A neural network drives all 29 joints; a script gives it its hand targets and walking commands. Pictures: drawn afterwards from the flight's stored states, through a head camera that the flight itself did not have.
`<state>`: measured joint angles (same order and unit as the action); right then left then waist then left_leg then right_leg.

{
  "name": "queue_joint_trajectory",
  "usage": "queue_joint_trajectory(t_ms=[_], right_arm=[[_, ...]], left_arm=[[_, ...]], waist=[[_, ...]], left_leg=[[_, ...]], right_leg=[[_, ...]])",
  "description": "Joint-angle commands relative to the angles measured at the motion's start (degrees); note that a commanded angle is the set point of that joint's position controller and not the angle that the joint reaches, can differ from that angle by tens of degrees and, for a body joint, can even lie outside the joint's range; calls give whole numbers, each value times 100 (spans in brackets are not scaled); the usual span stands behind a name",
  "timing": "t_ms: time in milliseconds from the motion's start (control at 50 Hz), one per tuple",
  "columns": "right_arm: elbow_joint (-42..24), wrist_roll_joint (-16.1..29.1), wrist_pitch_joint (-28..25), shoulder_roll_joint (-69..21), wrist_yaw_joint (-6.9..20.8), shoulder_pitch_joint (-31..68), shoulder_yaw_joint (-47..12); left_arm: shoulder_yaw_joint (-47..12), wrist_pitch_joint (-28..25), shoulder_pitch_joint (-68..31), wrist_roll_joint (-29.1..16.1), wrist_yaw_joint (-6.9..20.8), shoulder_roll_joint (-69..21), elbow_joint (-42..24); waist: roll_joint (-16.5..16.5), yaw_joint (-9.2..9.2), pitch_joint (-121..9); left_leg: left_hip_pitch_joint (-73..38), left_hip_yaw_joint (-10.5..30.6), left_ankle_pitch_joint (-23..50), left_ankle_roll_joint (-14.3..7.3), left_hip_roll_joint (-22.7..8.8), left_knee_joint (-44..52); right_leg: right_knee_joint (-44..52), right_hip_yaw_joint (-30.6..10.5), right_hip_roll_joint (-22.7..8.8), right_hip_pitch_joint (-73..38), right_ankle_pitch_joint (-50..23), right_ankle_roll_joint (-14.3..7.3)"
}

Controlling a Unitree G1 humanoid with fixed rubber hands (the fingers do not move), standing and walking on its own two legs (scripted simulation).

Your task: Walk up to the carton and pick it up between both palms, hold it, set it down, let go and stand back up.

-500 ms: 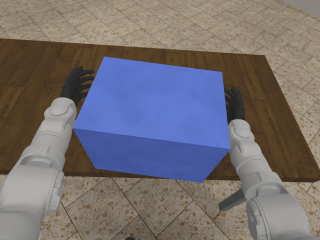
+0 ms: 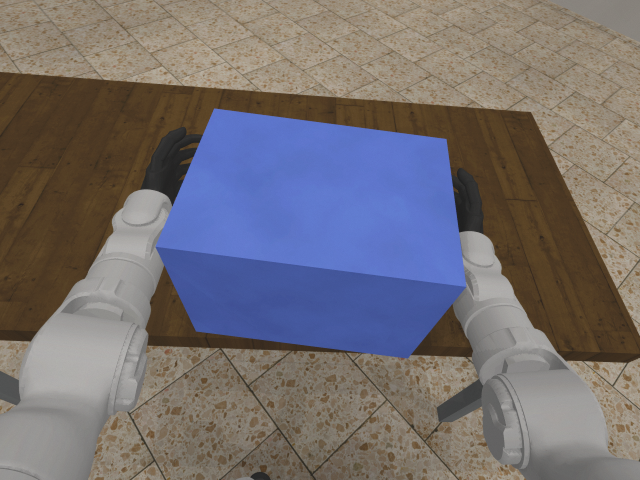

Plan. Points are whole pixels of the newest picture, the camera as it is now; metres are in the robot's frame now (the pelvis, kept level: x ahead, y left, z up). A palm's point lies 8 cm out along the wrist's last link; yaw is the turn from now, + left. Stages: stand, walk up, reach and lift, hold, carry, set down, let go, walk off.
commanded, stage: reach and lift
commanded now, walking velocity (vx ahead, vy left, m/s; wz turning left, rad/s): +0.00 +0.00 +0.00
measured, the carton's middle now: (315, 239) +0.40 +0.01 +0.05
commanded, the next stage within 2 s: none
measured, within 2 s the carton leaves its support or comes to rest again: neither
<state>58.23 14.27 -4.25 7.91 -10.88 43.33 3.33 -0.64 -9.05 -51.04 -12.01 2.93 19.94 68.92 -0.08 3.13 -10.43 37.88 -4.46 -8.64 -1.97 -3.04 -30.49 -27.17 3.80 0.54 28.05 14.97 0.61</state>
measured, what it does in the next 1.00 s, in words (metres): stands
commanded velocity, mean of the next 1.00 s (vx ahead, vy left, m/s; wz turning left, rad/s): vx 0.00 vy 0.00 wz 0.00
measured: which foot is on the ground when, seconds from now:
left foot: down 0.00-1.00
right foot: down 0.00-1.00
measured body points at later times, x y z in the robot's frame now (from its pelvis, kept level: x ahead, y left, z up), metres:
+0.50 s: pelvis +0.01 +0.00 +0.01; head +0.05 +0.04 +0.46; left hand +0.45 +0.20 +0.09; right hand +0.41 -0.19 +0.08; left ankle +0.05 +0.09 -0.73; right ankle -0.03 -0.13 -0.73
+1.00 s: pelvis +0.02 -0.01 +0.02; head +0.07 +0.03 +0.46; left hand +0.46 +0.20 +0.09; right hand +0.42 -0.19 +0.07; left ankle +0.05 +0.09 -0.73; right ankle -0.03 -0.13 -0.73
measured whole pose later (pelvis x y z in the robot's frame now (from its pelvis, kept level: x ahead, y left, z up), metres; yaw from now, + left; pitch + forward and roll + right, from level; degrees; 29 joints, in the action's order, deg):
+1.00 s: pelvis +0.02 -0.01 +0.02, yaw +0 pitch +9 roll -1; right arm 53.7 -8.1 -9.5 0.8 -5.9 37.0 22.4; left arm 13.0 -13.5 -49.7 5.6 9.6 15.9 69.8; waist -4.1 0.6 -3.6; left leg 22.1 -5.8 -5.4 -1.4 -1.6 -18.8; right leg -16.2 2.7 -0.3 13.1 11.8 0.4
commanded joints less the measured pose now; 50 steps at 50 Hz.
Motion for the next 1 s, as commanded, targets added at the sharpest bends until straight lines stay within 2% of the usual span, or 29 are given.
queue_joint_trajectory(t_ms=[0,60,100,120,160,180,220,240,280,340,360,420,440,500,540,580,600,620,640,660,720,760,780,800,840,900,980], right_arm=[[-1110,-235,-382,95,13,2781,-31],[-1072,-313,-434,-119,59,2851,10],[-1229,-451,-496,-280,161,2829,113],[-1363,-612,-570,-396,200,2918,220],[-1099,-857,-617,-629,349,2835,353],[-1179,-1043,-688,-774,428,2838,434],[-1127,-1455,-816,-1535,608,2947,431],[-879,-1759,-856,-1999,727,2874,483],[-1131,-2210,-1103,-3187,1044,3060,330],[-1082,-2330,-1193,-3532,1257,2999,242],[-974,-2358,-1175,-3547,1284,2917,290],[-868,-2395,-1175,-3559,1282,2860,322],[-885,-2421,-1187,-3570,1295,2890,299],[-837,-2487,-1162,-3516,1294,2756,389],[-874,-2451,-1179,-3501,1326,2754,379],[-1004,-2443,-1197,-3507,1321,2856,432],[-937,-2498,-1203,-3522,1301,2769,441],[-995,-2497,-1240,-3593,1290,2784,376],[-915,-2524,-1224,-3584,1265,2735,423],[-874,-2513,-1193,-3665,1253,2647,357],[-1014,-2507,-1229,-3741,1203,2689,249],[-1118,-2459,-1277,-3786,1197,2745,184],[-1250,-2460,-1196,-3695,1157,2598,68],[-1282,-2503,-1159,-3763,1114,2626,104],[-1265,-2514,-1143,-3735,1085,2581,121],[-1266,-2497,-1161,-3721,1091,2560,157],[-1287,-2517,-1189,-3740,1083,2563,169]], left_arm=[[186,-435,-2928,205,-1,190,-1029],[316,-451,-3029,374,8,45,-1019],[411,-499,-2986,532,33,-156,-1146],[395,-544,-3120,559,69,-255,-1221],[519,-603,-3138,803,128,-523,-1167],[542,-638,-3113,872,177,-666,-1124],[488,-711,-3204,1142,339,-1346,-975],[553,-701,-3162,1390,485,-1790,-709],[376,-805,-3118,1705,768,-3047,-578],[296,-939,-3001,1693,857,-3499,-304],[329,-956,-3069,1686,850,-3510,-331],[307,-945,-3131,1687,856,-3493,-424],[323,-953,-3162,1683,846,-3505,-497],[372,-846,-2938,1782,853,-3535,-437],[428,-830,-2902,1799,810,-3544,-485],[364,-816,-3032,1749,792,-3513,-621],[293,-813,-2989,1733,780,-3595,-691],[246,-844,-3064,1723,762,-3626,-808],[286,-820,-2965,1741,771,-3595,-692],[399,-811,-2923,1796,801,-3593,-692],[378,-789,-2873,1792,825,-3625,-814],[408,-761,-2752,1808,817,-3693,-806],[666,-753,-2517,1861,912,-3432,-279],[679,-757,-2647,1867,956,-3436,-352],[655,-740,-2681,1887,949,-3417,-457],[603,-714,-2741,1888,898,-3467,-627],[613,-706,-2708,1910,879,-3505,-681]], waist=[[503,29,-3703],[563,-30,-3651],[605,-87,-3667],[645,-41,-3752],[626,-84,-3529],[582,-84,-3522],[507,-85,-3425],[460,-62,-3023],[550,-185,-3114],[481,-162,-2865],[503,-156,-2705],[519,-88,-2416],[496,-150,-2527],[535,-157,-2355],[610,-281,-2344],[624,-232,-2388],[579,-151,-2464],[610,-181,-2598],[566,-128,-2453],[525,-207,-2492],[503,-194,-2562],[578,-261,-2576],[189,-326,-2084],[166,-281,-2100],[226,-279,-2088],[376,-283,-2204],[413,-299,-2272]], left_leg=[[-4036,550,2416,384,103,-340],[-4032,534,2484,381,103,-319],[-4254,528,2439,399,61,-228],[-4257,504,2497,421,87,-245],[-4481,489,2430,424,40,-111],[-4511,464,2434,424,44,-83],[-4496,434,2407,407,44,43],[-4544,411,2373,410,48,127],[-4704,340,2670,474,39,214],[-4690,299,2869,523,28,320],[-4613,291,2650,531,28,432],[-4462,233,2654,536,33,530],[-4477,203,2683,529,41,542],[-4485,183,2531,515,27,657],[-4572,164,2626,528,20,661],[-4599,146,2680,547,29,642],[-4721,163,2809,559,9,631],[-4747,140,3000,578,18,579],[-4692,122,2990,550,38,561],[-4634,96,2967,509,64,587],[-4492,108,3115,527,86,578],[-4490,97,3229,537,88,559],[-4239,34,2754,385,120,664],[-4088,2,2560,371,107,745],[-4064,-11,2412,373,112,810],[-4371,17,2609,436,54,766],[-4423,10,2732,454,56,722]], right_leg=[[432,-53,50,403,-1574,58],[466,-47,33,380,-1571,46],[566,-12,43,454,-1320,11],[565,0,22,416,-1398,27],[670,46,49,403,-1196,-11],[723,35,32,326,-1204,-12],[792,46,-5,107,-1353,11],[849,81,-23,-45,-1392,17],[895,132,-10,-397,-1783,-38],[985,14,-1,-799,-2142,-81],[1027,-12,-21,-817,-1901,-75],[1044,-23,-46,-966,-1948,-48],[1055,-49,-45,-956,-1941,-47],[1124,-35,-53,-998,-1713,-73],[1182,-36,-32,-940,-1539,-142],[1223,-41,-29,-899,-1524,-128],[1218,5,2,-894,-1611,-123],[1192,5,16,-915,-1741,-114],[1222,-30,-8,-977,-1800,-113],[1201,-37,-32,-1061,-1931,-83],[1097,-55,-37,-1272,-2349,-25],[1102,-74,-43,-1342,-2494,-48],[1192,-74,-123,-1432,-2293,73],[1116,-76,-127,-1521,-2377,103],[1133,-79,-129,-1557,-2228,86],[1227,-19,-69,-1220,-1891,-1],[1241,-6,-58,-1185,-1932,-6]])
